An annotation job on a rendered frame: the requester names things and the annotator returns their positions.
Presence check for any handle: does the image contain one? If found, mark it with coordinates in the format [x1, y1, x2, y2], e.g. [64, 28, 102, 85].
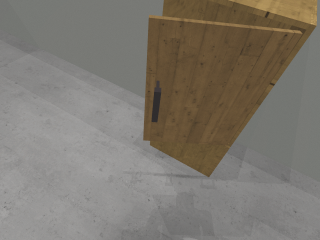
[151, 80, 162, 123]

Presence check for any cupboard door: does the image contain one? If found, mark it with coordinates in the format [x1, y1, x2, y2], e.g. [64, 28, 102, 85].
[143, 15, 303, 146]

